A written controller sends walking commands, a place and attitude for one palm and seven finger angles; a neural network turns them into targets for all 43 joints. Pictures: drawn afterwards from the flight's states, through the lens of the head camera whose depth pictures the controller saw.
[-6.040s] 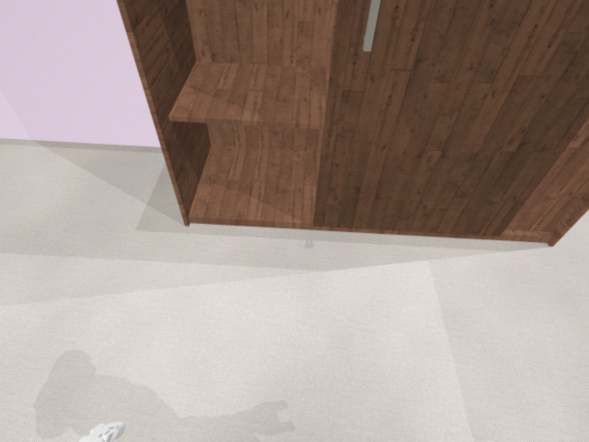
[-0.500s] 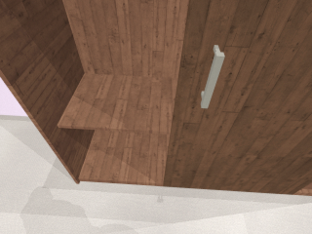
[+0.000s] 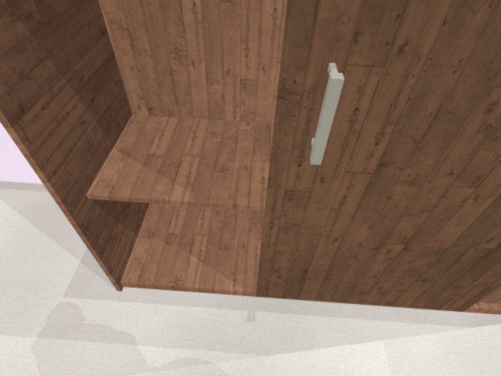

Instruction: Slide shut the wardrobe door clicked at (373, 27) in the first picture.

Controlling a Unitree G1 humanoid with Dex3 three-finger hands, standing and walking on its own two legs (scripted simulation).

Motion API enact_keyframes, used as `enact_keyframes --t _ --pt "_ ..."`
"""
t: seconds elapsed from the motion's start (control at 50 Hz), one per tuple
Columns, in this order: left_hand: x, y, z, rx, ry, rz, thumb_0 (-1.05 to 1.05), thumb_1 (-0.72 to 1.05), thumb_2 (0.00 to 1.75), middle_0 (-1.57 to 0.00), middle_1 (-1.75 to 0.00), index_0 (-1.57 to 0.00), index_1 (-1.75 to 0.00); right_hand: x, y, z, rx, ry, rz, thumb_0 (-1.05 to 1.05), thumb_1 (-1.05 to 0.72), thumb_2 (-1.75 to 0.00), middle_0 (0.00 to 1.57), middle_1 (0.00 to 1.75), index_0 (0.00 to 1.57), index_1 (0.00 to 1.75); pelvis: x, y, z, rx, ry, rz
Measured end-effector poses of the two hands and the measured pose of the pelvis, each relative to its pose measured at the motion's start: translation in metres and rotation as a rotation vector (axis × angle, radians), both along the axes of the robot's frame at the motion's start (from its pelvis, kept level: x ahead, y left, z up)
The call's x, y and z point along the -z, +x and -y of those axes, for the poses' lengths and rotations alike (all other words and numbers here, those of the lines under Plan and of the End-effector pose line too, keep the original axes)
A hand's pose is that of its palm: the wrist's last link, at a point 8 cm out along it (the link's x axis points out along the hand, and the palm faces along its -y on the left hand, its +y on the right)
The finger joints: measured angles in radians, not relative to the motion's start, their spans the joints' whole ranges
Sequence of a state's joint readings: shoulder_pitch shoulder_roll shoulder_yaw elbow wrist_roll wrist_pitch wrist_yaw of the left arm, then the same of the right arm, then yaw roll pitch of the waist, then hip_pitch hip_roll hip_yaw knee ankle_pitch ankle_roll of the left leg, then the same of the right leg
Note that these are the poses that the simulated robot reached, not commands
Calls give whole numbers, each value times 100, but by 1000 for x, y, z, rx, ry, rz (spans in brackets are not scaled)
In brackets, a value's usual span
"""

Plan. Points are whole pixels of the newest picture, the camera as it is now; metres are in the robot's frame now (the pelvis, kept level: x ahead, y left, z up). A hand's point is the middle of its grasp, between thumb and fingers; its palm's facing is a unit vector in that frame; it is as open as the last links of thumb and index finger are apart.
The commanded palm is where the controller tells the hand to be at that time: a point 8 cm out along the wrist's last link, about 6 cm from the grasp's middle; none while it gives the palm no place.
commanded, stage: look again from close up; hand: right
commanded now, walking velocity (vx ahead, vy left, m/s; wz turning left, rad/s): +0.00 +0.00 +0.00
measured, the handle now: (323, 116) +0.52 -0.09 +0.17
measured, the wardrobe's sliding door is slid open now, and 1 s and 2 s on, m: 0.56 0.56 0.56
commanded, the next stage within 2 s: raise the hand with hooked fingers in 0.74 s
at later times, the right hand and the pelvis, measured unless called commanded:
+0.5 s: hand out of the picture -0.01 -0.17 -0.17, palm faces +0.00 +0.98 -0.20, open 7.4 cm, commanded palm none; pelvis +0.00 +0.01 +0.01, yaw +1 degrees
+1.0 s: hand (378, 370) +0.17 -0.18 -0.04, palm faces +0.21 +0.95 -0.21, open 7.5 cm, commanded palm +0.11 -0.22 -0.04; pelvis +0.00 +0.01 +0.00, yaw -1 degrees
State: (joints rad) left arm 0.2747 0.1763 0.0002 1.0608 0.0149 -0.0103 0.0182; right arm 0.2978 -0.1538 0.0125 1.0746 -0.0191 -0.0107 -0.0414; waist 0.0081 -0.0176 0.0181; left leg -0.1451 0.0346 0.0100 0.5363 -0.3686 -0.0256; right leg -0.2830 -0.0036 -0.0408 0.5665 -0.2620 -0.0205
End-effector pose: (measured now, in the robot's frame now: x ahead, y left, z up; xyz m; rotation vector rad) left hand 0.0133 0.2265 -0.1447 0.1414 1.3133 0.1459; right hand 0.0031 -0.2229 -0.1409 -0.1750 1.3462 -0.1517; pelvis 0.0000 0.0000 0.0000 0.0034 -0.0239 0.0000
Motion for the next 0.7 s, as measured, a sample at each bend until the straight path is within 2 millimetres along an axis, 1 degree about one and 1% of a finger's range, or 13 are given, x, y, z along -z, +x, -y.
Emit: enact_keyframes --t 0.08,0.18,0.38,0.56,0.7 --pt "-3 -2 1 -1 1 4 1 94 90 -20 -30 -20 -30 -1 -1 6 -10 -4 -2 1 -91 -90 20 29 20 30 -1 -3 1 -5 -6 -7" --pt "-6 -5 1 1 0 -13 1 93 90 -20 -30 -20 -30 -2 -7 8 -11 -5 -24 1 -91 -90 20 29 20 30 -3 -4 1 -7 -9 -19" --pt "-7 -5 -2 -1 1 -36 1 92 90 -20 -30 -20 -30 -2 -21 0 4 9 -75 1 -91 -90 20 29 20 30 -5 1 -3 -10 -11 -21" --pt "-7 2 -8 -1 4 -30 1 92 90 -20 -30 -20 -30 -1 -18 -10 4 21 -72 1 -91 -90 20 29 20 30 -6 3 -8 -11 -12 -17" --pt "-8 4 -11 -1 3 -37 1 92 90 -20 -30 -20 -30 -1 -13 -15 1 27 -71 1 -91 -90 20 29 20 30 -7 6 -11 -12 -13 -22"
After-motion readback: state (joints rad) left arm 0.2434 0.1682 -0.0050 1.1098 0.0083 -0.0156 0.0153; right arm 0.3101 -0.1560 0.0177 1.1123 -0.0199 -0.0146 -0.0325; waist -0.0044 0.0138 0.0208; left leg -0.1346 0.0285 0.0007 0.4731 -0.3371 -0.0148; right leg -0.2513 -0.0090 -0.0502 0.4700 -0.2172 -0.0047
